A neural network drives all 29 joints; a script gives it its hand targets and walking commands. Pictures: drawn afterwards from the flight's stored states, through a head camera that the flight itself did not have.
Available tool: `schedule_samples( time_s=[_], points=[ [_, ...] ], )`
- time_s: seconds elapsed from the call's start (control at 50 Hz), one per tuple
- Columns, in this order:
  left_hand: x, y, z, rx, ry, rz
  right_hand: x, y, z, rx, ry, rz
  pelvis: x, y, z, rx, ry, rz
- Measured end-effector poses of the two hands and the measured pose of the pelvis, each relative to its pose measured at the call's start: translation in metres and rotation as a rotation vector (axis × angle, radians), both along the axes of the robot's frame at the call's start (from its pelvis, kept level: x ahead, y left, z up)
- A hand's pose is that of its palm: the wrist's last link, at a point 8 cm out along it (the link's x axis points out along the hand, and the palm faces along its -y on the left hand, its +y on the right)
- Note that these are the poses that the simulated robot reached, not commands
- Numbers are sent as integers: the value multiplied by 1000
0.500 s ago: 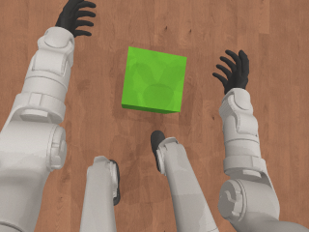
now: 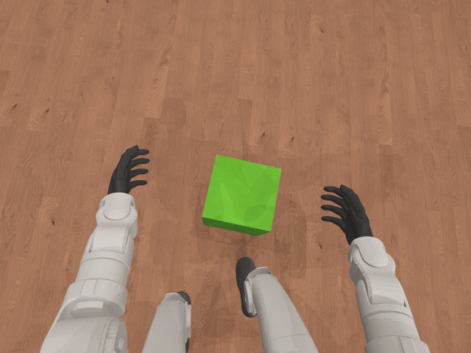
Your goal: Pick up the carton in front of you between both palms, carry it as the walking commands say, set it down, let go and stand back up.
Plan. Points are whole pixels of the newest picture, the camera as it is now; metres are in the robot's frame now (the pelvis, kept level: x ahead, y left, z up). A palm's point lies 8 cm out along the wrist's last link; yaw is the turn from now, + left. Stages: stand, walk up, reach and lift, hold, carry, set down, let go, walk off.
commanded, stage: let go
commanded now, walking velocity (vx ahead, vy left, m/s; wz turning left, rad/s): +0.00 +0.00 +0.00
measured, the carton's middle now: (238, 199) +0.43 -0.11 -0.58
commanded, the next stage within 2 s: stand in 1.02 s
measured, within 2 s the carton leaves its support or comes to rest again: neither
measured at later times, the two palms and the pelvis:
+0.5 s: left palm (54, 261) +0.28 +0.21 -0.02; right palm (386, 265) +0.21 -0.24 +0.00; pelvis +0.07 +0.00 +0.06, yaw -3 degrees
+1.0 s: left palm (24, 297) +0.24 +0.24 +0.00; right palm (382, 273) +0.20 -0.23 +0.00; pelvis +0.06 +0.02 +0.06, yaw -4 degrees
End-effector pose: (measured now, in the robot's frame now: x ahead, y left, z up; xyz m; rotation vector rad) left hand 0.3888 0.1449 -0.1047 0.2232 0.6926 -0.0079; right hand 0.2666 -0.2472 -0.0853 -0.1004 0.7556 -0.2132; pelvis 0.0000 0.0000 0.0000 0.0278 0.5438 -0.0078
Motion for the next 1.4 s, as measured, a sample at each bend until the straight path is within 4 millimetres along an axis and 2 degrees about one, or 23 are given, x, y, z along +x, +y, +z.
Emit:
schedule_samples(
  time_s=[0.12,0.22,0.3,0.42,0.56,0.72,0.8,0.92,1.04,1.12,1.24,1.32,1.4],
  points=[
    [-34,11,31,3,7,39,-27,-9,34,-4,30,78,19,-10,25,-7,-150,-9],
    [-53,19,50,5,25,27,-50,-10,57,2,43,83,36,-14,40,-18,-254,-17],
    [-66,28,61,5,37,18,-60,-7,68,4,53,75,48,-14,48,-29,-323,-22],
    [-88,47,76,7,58,12,-59,2,77,6,56,72,61,-6,58,-44,-408,-31],
    [-123,82,95,8,75,34,-48,17,83,0,41,92,72,9,66,-57,-484,-33],
    [-152,108,103,6,85,60,-43,30,85,-27,57,104,73,24,67,-64,-553,-36],
    [-155,108,101,2,81,64,-45,31,85,-45,67,94,71,27,65,-66,-574,-41],
    [-148,99,102,0,70,49,-54,26,84,-53,84,74,67,25,63,-70,-595,-49],
    [-148,92,101,21,83,39,-65,14,79,-62,104,60,64,17,63,-66,-593,-49],
    [-162,112,93,127,139,65,-72,-5,65,-111,117,60,63,12,60,-54,-560,-42],
    [-186,142,92,222,220,129,-78,-29,48,-136,176,79,68,4,57,-45,-540,-29],
    [-193,147,92,245,251,157,-78,-38,41,-144,211,92,73,-1,57,-39,-537,-20],
    [-194,144,90,243,267,174,-77,-43,37,-150,237,102,77,-5,58,-36,-538,-11]
  ],
)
